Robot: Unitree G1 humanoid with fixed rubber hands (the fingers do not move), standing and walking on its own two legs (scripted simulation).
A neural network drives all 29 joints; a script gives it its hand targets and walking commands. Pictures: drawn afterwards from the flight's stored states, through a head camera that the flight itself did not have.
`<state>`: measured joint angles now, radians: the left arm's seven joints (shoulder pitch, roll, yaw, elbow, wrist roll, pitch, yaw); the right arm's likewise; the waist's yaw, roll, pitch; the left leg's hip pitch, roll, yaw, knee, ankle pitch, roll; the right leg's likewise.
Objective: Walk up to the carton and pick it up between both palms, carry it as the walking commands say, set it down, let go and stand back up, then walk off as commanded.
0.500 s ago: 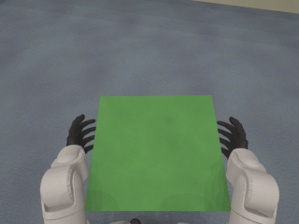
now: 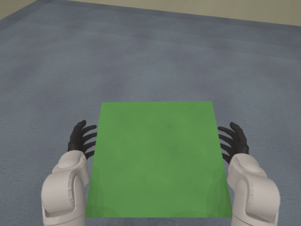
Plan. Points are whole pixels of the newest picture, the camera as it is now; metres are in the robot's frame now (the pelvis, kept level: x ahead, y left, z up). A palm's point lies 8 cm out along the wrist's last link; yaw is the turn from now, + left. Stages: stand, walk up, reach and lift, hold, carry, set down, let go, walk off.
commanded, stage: carry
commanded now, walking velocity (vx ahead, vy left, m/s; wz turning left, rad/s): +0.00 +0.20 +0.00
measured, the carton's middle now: (157, 160) +0.27 +0.00 +0.02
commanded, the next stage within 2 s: none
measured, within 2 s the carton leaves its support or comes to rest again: neither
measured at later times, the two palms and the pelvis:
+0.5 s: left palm (11, 171) +0.21 +0.31 +0.10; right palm (180, 166) +0.22 -0.05 +0.10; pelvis -0.03 +0.12 +0.00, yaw +1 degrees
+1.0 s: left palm out of the picture +0.20 +0.35 +0.12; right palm (160, 175) +0.19 -0.01 +0.12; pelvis -0.05 +0.17 +0.01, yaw +1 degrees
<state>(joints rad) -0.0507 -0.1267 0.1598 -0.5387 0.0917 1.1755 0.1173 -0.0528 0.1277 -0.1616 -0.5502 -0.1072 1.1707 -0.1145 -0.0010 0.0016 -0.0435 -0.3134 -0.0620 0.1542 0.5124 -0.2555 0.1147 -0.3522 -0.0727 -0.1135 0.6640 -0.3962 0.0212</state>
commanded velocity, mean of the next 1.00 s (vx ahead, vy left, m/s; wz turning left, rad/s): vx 0.00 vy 0.09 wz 0.00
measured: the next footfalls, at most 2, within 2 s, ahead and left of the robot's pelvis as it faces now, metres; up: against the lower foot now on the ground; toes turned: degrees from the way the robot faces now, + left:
right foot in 0.02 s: +0.04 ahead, -0.12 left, +0.00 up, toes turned -8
left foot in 0.26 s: +0.04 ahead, +0.21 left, +0.00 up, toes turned +11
